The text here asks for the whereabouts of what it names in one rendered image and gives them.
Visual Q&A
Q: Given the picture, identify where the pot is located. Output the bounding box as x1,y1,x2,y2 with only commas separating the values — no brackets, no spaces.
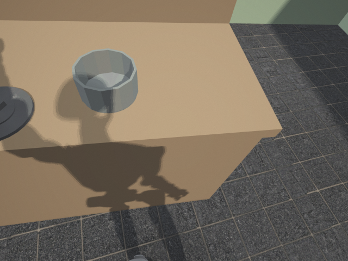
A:
72,48,138,113

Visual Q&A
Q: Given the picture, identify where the table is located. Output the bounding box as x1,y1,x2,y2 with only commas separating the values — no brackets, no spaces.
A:
0,0,283,226

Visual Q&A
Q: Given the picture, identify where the lid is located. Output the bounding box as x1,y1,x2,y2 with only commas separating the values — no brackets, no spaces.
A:
0,86,34,141

